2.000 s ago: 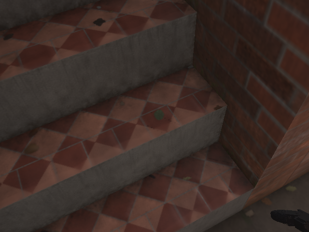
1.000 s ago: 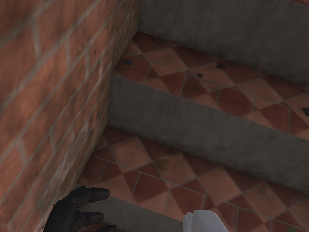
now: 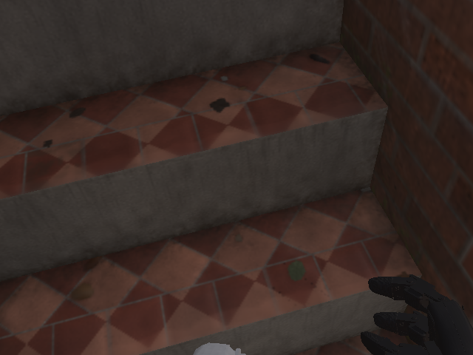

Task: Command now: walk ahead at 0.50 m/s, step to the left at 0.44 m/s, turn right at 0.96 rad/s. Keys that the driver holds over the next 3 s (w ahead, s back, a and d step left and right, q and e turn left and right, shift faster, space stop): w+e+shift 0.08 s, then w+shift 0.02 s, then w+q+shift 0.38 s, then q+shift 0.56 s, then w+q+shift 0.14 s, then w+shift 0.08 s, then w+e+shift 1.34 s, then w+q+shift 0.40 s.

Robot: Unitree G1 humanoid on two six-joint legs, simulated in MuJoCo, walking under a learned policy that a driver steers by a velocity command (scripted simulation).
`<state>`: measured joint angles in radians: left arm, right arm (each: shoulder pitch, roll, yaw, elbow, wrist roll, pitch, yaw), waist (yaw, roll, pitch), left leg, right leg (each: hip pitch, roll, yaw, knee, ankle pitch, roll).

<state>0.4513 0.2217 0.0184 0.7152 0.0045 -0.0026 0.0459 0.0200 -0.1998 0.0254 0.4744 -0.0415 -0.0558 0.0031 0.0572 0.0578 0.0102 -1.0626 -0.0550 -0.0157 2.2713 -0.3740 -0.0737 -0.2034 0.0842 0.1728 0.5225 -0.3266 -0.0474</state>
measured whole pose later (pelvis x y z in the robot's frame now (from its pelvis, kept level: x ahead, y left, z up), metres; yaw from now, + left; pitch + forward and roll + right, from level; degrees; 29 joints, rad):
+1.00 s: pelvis +0.12 +0.07 +0.16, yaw +28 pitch +0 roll +3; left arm 0.20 0.27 0.03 0.51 0.04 0.10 0.13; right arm 0.18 -0.24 -0.02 0.58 -0.03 0.06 -0.01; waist -0.01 -0.06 0.00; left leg -0.54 -0.01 0.05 1.00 -0.49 0.00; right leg -0.59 -0.16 0.05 1.43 -0.54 0.08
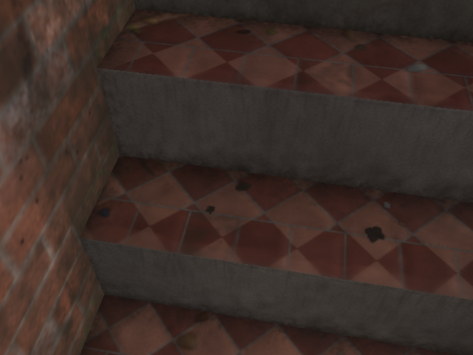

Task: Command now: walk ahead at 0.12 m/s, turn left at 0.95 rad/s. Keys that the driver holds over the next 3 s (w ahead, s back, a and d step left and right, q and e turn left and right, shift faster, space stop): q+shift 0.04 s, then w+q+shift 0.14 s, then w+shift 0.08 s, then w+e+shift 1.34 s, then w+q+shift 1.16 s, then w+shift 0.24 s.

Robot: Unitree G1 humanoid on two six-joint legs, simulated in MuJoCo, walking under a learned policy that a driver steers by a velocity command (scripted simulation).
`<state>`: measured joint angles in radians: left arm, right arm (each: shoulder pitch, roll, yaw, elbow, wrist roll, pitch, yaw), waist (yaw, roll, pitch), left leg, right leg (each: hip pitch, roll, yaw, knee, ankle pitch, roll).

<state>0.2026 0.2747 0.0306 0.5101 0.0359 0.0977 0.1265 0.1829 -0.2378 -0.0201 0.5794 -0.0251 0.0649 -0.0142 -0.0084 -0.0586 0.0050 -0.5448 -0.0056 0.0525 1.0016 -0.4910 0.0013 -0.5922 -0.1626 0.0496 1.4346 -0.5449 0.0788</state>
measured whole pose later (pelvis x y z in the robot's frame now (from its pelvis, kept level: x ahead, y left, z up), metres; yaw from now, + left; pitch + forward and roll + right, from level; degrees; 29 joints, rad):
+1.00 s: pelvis -0.10 +0.13 -0.12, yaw -6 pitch -7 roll -3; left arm 0.34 0.25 -0.01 0.39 0.05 0.13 0.00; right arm 0.03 -0.32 -0.04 0.66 0.01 0.09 -0.08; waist 0.24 0.08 0.05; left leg -0.07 0.23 0.18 0.63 -0.16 0.06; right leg -0.84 0.16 -0.03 1.58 -0.77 -0.12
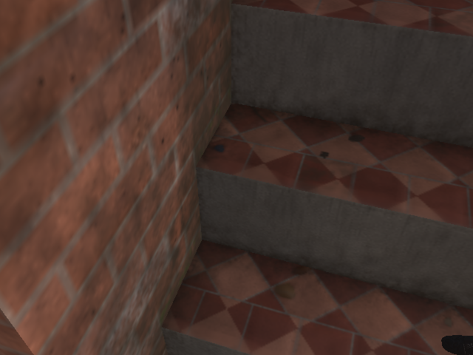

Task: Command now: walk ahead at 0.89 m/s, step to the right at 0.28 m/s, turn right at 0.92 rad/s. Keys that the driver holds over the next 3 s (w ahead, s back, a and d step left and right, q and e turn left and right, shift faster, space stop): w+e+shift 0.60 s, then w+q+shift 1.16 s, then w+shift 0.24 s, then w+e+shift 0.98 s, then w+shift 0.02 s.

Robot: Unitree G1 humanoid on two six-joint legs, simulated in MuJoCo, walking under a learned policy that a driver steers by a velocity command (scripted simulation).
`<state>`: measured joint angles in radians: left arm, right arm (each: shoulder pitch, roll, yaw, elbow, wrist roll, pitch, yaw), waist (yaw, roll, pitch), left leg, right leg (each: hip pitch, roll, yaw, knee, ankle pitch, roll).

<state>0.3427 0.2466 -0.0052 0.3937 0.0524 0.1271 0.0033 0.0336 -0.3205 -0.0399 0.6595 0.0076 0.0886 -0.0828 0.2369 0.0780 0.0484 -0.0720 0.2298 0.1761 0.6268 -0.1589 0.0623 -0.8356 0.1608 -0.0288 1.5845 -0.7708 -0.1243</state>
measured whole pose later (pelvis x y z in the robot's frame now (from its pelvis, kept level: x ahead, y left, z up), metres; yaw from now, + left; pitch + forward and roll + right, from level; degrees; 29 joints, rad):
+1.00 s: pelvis -0.23 +0.01 -0.03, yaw -30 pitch -2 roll +4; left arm 0.19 0.28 0.04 0.63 0.00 -0.03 0.13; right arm 0.29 -0.33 -0.08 0.57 0.01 0.11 0.06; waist -0.10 0.03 0.01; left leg -0.54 0.00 -0.01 1.17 -0.27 -0.07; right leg -0.19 -0.14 0.09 0.42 -0.20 0.08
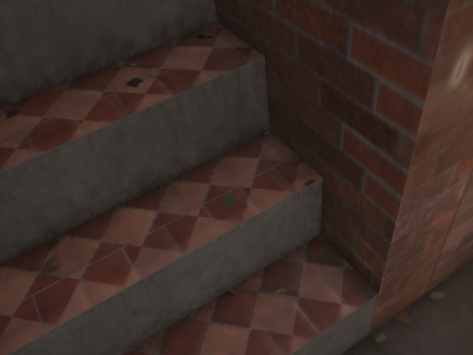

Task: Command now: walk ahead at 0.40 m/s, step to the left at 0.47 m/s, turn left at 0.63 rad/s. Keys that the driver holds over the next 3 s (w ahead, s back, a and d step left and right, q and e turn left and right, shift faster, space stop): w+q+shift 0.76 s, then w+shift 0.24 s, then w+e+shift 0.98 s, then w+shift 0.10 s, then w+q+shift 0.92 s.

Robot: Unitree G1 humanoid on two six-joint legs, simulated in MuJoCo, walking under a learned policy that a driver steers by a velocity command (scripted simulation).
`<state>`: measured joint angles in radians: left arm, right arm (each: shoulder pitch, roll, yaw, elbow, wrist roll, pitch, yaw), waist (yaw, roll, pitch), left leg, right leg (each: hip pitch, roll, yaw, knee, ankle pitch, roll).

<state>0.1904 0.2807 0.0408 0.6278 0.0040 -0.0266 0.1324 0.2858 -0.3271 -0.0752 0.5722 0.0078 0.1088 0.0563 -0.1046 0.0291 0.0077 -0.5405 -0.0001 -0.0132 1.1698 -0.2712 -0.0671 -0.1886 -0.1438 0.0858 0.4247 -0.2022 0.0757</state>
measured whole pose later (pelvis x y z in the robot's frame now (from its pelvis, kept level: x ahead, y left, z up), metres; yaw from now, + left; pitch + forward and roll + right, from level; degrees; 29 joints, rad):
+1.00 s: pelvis +0.11 +0.04 -0.03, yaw +46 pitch +1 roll -2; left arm 0.21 0.21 0.00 0.61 0.02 -0.04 0.06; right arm 0.12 -0.19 0.00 0.56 -0.05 0.00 -0.03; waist 0.00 -0.01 0.04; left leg -0.36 -0.01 0.03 0.65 -0.27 0.02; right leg -0.29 -0.10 -0.13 0.66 -0.36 0.05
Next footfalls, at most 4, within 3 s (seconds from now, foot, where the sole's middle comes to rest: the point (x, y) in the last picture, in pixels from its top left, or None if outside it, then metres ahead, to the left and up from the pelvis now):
0.12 left None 0.03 0.21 -0.78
0.70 right None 0.22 -0.04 -0.78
0.98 left None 0.10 0.14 -0.78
1.72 left None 0.20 0.21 -0.78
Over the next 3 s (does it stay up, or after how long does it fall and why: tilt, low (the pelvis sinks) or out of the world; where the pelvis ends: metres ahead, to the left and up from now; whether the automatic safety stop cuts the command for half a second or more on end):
stays up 0.17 0.06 -0.03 its command is cut before an obstacle from the start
